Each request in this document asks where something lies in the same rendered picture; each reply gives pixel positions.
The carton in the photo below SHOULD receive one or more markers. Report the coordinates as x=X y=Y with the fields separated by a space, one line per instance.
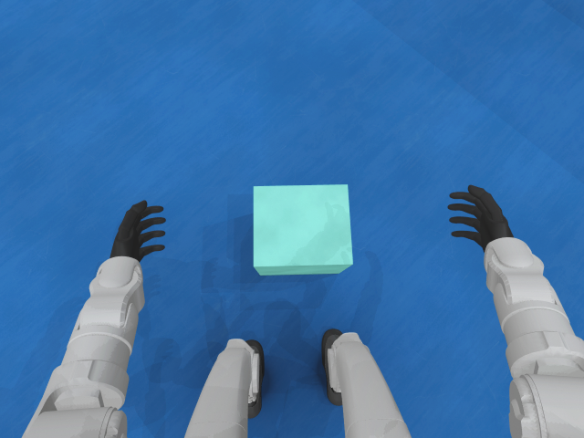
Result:
x=302 y=229

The left robot foot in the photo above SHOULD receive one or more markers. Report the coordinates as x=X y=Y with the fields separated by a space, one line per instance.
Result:
x=254 y=407

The left robot forearm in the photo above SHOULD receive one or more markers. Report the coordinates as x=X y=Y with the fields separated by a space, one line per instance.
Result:
x=93 y=372

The robot left hand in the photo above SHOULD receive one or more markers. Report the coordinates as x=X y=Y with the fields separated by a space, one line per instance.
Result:
x=129 y=239

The right robot forearm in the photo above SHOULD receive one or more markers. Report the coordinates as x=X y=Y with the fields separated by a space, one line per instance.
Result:
x=538 y=334

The robot left upper arm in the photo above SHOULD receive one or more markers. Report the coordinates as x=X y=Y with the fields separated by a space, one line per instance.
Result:
x=102 y=422

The robot right upper arm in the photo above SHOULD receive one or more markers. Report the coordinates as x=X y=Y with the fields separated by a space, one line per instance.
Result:
x=546 y=406

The left robot thigh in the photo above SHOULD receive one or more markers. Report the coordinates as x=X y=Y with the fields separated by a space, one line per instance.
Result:
x=222 y=408

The robot right hand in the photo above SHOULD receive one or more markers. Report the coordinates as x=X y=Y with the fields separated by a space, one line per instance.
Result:
x=490 y=222

